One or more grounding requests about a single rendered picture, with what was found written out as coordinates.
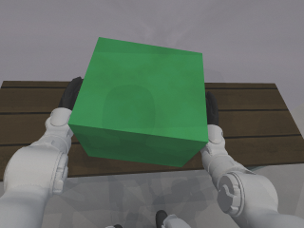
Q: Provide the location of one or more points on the left robot upper arm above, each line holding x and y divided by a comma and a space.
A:
35, 176

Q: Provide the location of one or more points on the carton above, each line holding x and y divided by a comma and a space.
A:
141, 103

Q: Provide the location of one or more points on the right robot upper arm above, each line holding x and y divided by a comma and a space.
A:
251, 201

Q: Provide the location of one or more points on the right robot hand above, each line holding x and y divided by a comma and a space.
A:
212, 110

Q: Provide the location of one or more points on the table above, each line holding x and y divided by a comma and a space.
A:
256, 124

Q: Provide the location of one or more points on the robot right thigh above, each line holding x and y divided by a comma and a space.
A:
175, 223

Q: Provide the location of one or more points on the robot left forearm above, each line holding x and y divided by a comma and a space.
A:
57, 136

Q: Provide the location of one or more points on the robot right shin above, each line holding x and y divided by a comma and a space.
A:
169, 217

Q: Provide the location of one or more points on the left robot hand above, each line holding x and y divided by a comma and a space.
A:
70, 94

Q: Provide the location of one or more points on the robot right forearm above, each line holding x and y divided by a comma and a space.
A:
215, 158

